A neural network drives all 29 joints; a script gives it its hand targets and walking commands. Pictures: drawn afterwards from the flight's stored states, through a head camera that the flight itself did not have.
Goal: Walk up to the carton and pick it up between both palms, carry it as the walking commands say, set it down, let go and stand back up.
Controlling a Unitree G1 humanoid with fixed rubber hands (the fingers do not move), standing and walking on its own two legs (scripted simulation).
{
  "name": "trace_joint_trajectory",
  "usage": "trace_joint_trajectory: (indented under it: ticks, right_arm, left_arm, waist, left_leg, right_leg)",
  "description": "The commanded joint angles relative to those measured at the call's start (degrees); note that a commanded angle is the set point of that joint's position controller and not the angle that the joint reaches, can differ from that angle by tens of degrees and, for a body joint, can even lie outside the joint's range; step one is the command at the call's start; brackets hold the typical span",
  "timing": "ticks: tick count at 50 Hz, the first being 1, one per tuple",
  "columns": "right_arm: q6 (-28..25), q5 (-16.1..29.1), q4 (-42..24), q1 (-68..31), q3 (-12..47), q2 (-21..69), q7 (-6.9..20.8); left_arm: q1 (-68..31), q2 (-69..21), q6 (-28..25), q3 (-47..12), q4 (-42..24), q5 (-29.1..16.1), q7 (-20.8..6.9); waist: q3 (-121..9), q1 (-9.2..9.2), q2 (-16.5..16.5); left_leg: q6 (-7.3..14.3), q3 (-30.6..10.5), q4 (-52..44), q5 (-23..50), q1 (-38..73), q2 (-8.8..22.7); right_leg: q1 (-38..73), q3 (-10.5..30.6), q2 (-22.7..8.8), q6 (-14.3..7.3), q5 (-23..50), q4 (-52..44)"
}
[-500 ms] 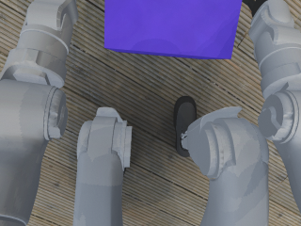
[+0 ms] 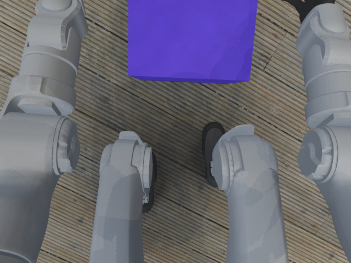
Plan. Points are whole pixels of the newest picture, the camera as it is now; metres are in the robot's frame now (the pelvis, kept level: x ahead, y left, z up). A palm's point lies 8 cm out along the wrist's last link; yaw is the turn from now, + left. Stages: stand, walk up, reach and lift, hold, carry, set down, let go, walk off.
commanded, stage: set down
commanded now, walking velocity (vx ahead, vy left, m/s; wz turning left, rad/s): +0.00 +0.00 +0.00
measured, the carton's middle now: (189, 19) +0.57 -0.06 -0.31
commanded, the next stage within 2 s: let go in 1.10 s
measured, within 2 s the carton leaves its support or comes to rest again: neither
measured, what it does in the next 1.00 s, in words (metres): rises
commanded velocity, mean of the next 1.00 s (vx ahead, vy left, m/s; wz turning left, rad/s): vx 0.00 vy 0.00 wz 0.00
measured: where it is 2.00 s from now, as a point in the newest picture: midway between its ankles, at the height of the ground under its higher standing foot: (179, 178)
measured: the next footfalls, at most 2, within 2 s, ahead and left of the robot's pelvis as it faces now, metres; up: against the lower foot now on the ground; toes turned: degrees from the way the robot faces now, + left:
none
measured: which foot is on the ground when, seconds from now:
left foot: down 0.00-1.00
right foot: down 0.00-1.00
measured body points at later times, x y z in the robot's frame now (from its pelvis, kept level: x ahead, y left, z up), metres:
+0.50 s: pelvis +0.02 +0.00 +0.12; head +0.34 -0.03 +0.43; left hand +0.59 +0.15 +0.03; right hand +0.53 -0.27 +0.02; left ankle +0.08 +0.11 -0.37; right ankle +0.15 -0.12 -0.37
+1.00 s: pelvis +0.04 -0.01 +0.25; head +0.34 -0.03 +0.59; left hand +0.58 +0.15 +0.16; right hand +0.53 -0.26 +0.15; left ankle +0.08 +0.11 -0.37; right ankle +0.15 -0.12 -0.37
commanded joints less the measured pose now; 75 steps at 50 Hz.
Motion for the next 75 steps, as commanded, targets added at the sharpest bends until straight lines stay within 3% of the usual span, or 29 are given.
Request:
trace_joint_trajectory:
  ticks: [1, 2, 4, 5, 7, 13, 14, 17, 21, 22, 23, 30, 31, 42, 43, 49, 51, 53, 55, 56, 59, 60, 63, 68, 69, 70, 72, 73, 75]
  right_arm:
    - [-0.07, -2.01, -4.47, -11.87, -1.78, -5.60, 0.35]
    - [0.00, -2.74, -7.32, -11.64, -1.42, -4.57, 0.49]
    - [-0.09, -3.29, -8.55, -11.11, -2.31, -4.30, 0.36]
    - [-0.06, -3.83, -8.29, -10.99, -3.91, -6.21, 0.25]
    - [0.62, -3.80, -11.70, -11.86, -3.56, -7.10, -0.27]
    - [2.50, -3.01, -14.22, -6.95, -3.45, -3.50, 0.17]
    - [2.84, -3.59, -9.65, -5.76, -3.56, -3.98, 0.43]
    - [2.87, -4.64, -17.87, -6.68, -5.08, -5.20, 0.72]
    - [4.32, -4.98, -18.36, -4.19, -3.71, -3.93, 0.95]
    - [4.48, -4.74, -17.24, -1.60, -3.46, -3.21, 1.17]
    - [4.40, -4.66, -19.84, -2.79, -3.41, -2.96, 1.55]
    - [3.44, -6.39, -16.81, 1.20, -6.31, -3.16, 2.75]
    - [2.95, -6.10, -21.45, 0.90, -5.83, -3.14, 3.06]
    - [2.23, -8.69, -16.30, 3.72, -6.20, 0.97, 4.59]
    - [2.04, -8.56, -19.95, 2.80, -6.60, 1.74, 4.72]
    - [0.34, -12.24, -14.60, 7.29, -8.36, 4.01, 4.84]
    - [0.11, -13.73, -15.46, 6.84, -9.23, 4.11, 4.88]
    - [-0.09, -14.36, -16.99, 8.06, -9.58, 3.72, 4.72]
    - [-0.17, -14.41, -17.44, 11.17, -8.20, 2.54, 5.03]
    - [-0.37, -14.82, -19.48, 12.45, -8.94, 1.83, 5.21]
    - [0.12, -15.30, -23.85, 20.33, -6.69, 0.80, 6.58]
    - [0.13, -15.43, -23.43, 23.81, -6.06, -0.82, 7.30]
    - [1.02, -13.93, -29.32, 31.17, -1.57, 2.40, 8.61]
    - [0.45, -13.15, -32.14, 42.30, -0.68, 1.84, 9.87]
    - [-0.30, -12.45, -33.12, 48.31, 1.73, 4.14, 10.33]
    - [-0.83, -12.48, -31.12, 50.43, 1.40, 2.67, 10.37]
    - [-1.78, -12.18, -31.03, 50.56, 2.64, 4.07, 10.23]
    - [-2.31, -12.47, -29.41, 54.31, 1.72, 4.33, 10.16]
    - [-3.54, -11.80, -30.76, 57.97, 3.10, 3.61, 9.79]
  left_arm:
    - [-14.83, 5.85, -0.98, 2.97, -2.33, 2.05, -0.44]
    - [-13.60, 4.53, -1.07, 3.36, -2.82, 1.69, -0.53]
    - [-13.06, 5.16, -1.40, 4.24, -4.06, 3.50, -0.48]
    - [-14.17, 6.53, -1.37, 5.13, -3.41, 3.96, -0.61]
    - [-13.56, 6.89, -0.81, 5.27, -5.72, 3.51, -0.54]
    - [-12.65, 6.36, 0.08, 5.02, -12.38, 4.03, -1.30]
    - [-11.28, 5.23, 0.72, 5.55, -6.47, 5.05, -1.52]
    - [-10.19, 6.00, 0.96, 5.72, -12.96, 4.85, -1.97]
    - [-7.69, 6.00, 1.79, 7.06, -12.13, 5.14, -2.85]
    - [-6.46, 5.06, 2.07, 6.64, -11.33, 4.81, -3.09]
    - [-5.89, 5.93, 1.76, 7.46, -12.73, 5.36, -3.60]
    - [-3.43, 4.61, 0.70, 7.81, -12.87, 6.10, -4.76]
    - [-2.03, 4.83, 0.44, 7.57, -14.55, 6.07, -5.09]
    - [1.00, 2.06, -0.67, 10.07, -8.24, 8.62, -7.32]
    - [0.13, 2.78, -1.38, 9.47, -15.10, 8.89, -7.36]
    - [4.41, 0.32, -2.88, 12.62, -7.05, 11.95, -7.95]
    - [3.03, -0.03, -3.33, 12.95, -9.51, 12.50, -8.25]
    - [4.94, 0.91, -3.68, 13.76, -9.71, 13.74, -7.85]
    - [8.37, 0.56, -3.60, 13.20, -12.17, 14.61, -6.99]
    - [9.84, 0.37, -3.60, 13.33, -11.96, 14.47, -6.42]
    - [19.91, -0.90, -3.32, 12.83, -18.71, 15.76, -4.93]
    - [21.05, -1.76, -2.84, 12.74, -18.53, 15.22, -4.52]
    - [29.44, -3.45, -2.66, 10.09, -26.23, 14.36, -4.29]
    - [42.18, -5.17, -3.07, 8.47, -30.18, 13.46, -4.77]
    - [48.36, -6.04, -3.66, 7.70, -32.44, 13.36, -4.66]
    - [48.87, -5.28, -4.00, 8.35, -29.97, 13.62, -4.85]
    - [49.27, -6.99, -5.16, 6.69, -29.18, 12.76, -5.09]
    - [51.83, -6.78, -5.89, 6.81, -27.10, 12.22, -5.27]
    - [59.38, -6.67, -7.09, 5.97, -26.38, 12.25, -5.64]
  waist:
    - [-70.23, -1.56, -2.25]
    - [-72.03, -1.43, -4.31]
    - [-75.56, -0.52, -1.72]
    - [-74.18, -1.89, 0.57]
    - [-79.81, -1.85, -1.04]
    - [-85.49, -2.18, 2.50]
    - [-79.04, -1.39, 2.89]
    - [-85.73, -2.52, 1.78]
    - [-87.17, -0.91, -0.04]
    - [-86.02, -2.28, -1.15]
    - [-84.83, -0.31, -1.48]
    - [-84.60, -2.18, 1.31]
    - [-87.35, -1.74, 2.19]
    - [-74.78, -0.31, -1.56]
    - [-79.73, 0.45, 0.55]
    - [-69.24, -1.01, -0.07]
    - [-68.93, -0.45, -0.12]
    - [-72.03, -0.74, -1.58]
    - [-76.44, 0.54, 0.87]
    - [-78.39, -0.80, -0.35]
    - [-86.88, 1.03, -0.11]
    - [-84.47, -0.78, -1.34]
    - [-84.37, 0.81, -3.80]
    - [-70.35, -0.19, -2.55]
    - [-69.55, 1.85, -3.27]
    - [-68.21, 1.69, -0.69]
    - [-58.28, 2.31, -1.94]
    - [-57.06, 1.17, -2.00]
    - [-51.98, 2.24, -3.75]
  left_leg:
    - [-0.95, 1.31, -19.56, 10.28, 12.29, 0.79]
    - [-0.49, 1.29, -20.36, 10.72, 13.17, 0.45]
    - [-1.13, 2.44, -20.99, 13.26, 15.36, -0.10]
    - [-1.17, 1.92, -21.72, 11.90, 15.71, 0.08]
    - [-1.30, 2.75, -23.75, 12.46, 18.10, -0.10]
    - [-1.13, 2.10, -29.28, 16.83, 27.06, -0.49]
    - [-1.23, 2.48, -29.85, 14.83, 24.50, -0.11]
    - [-1.56, 2.18, -33.47, 18.25, 29.63, -0.42]
    - [-1.78, 2.92, -37.40, 17.14, 29.01, -1.00]
    - [-1.52, 2.53, -38.21, 18.64, 28.73, -1.05]
    - [-1.40, 2.59, -39.94, 18.05, 28.29, -0.93]
    - [-1.91, 0.73, -47.06, 25.48, 37.22, -0.55]
    - [-1.99, 0.73, -48.52, 26.85, 41.28, -0.73]
    - [-2.01, -0.02, -62.92, 25.08, 42.27, 0.23]
    - [-2.46, -0.26, -64.95, 27.03, 48.94, 0.29]
    - [-2.62, -0.32, -69.24, 26.78, 44.72, 0.94]
    - [-2.42, -0.52, -69.97, 23.81, 45.14, 1.10]
    - [-2.46, -0.75, -70.94, 27.50, 46.43, 0.88]
    - [-2.97, 0.20, -71.12, 29.63, 50.91, 0.33]
    - [-3.20, -0.10, -71.09, 32.03, 54.26, 0.76]
    - [-3.51, -0.33, -71.88, 40.96, 60.52, -0.01]
    - [-3.62, -0.07, -72.22, 38.41, 57.26, 0.05]
    - [-3.04, 0.30, -74.49, 39.79, 58.85, -0.56]
    - [-2.81, -0.14, -80.43, 32.06, 61.84, -0.04]
    - [-2.49, -0.70, -82.05, 34.40, 68.69, 0.10]
    - [-3.05, -0.04, -82.12, 33.12, 68.15, 0.26]
    - [-2.31, 0.19, -83.67, 27.65, 67.41, 0.51]
    - [-2.50, -0.68, -84.59, 28.93, 68.59, 1.27]
    - [-2.13, -0.76, -86.17, 28.87, 69.51, 1.50]
  right_leg:
    - [54.45, -3.11, 0.58, -0.37, 16.71, -7.46]
    - [55.91, -3.58, 0.75, 0.04, 16.74, -8.61]
    - [57.29, -3.19, 1.45, 0.13, 18.82, -9.84]
    - [54.47, -3.79, 1.97, -0.05, 17.31, -10.24]
    - [58.76, -4.05, 2.06, 0.29, 17.95, -12.34]
    - [58.86, -4.76, 2.76, 0.09, 20.72, -17.76]
    - [55.75, -4.38, 2.68, -0.20, 17.89, -18.85]
    - [61.45, -4.62, 2.99, 0.44, 21.43, -21.94]
    - [68.42, -3.28, 2.74, 0.17, 21.28, -26.58]
    - [69.47, -3.63, 2.98, 0.19, 22.87, -27.37]
    - [71.27, -3.24, 3.01, 0.44, 22.93, -28.82]
    - [71.10, -3.00, 3.19, 0.04, 27.37, -35.38]
    - [73.25, -3.53, 3.16, 0.44, 28.40, -37.02]
    - [83.64, -1.88, 1.51, 0.79, 28.13, -51.79]
    - [85.96, -2.18, 1.84, 1.02, 29.43, -53.03]
    - [86.94, -1.63, 1.32, 1.40, 30.73, -57.35]
    - [87.69, -1.34, 1.20, 1.09, 26.46, -58.30]
    - [92.47, -1.50, 1.41, 1.19, 32.15, -58.13]
    - [96.05, -1.24, 1.10, 0.74, 33.17, -58.67]
    - [96.16, -1.77, 1.56, 0.94, 35.29, -58.91]
    - [104.50, -0.69, 1.22, -0.19, 43.95, -59.12]
    - [106.20, -0.54, 1.26, -0.25, 42.93, -59.33]
    - [113.82, 0.59, 0.81, -0.68, 48.47, -60.44]
    - [114.86, 1.54, 0.20, 0.06, 42.60, -66.14]
    - [115.19, 0.53, 0.44, 0.13, 41.18, -67.47]
    - [115.50, 1.55, 0.05, 0.39, 41.35, -68.20]
    - [112.83, 1.31, -0.13, 0.13, 34.13, -70.39]
    - [113.32, 1.26, 0.00, 0.23, 34.19, -71.43]
    - [116.98, 1.57, -0.24, 0.04, 34.97, -73.11]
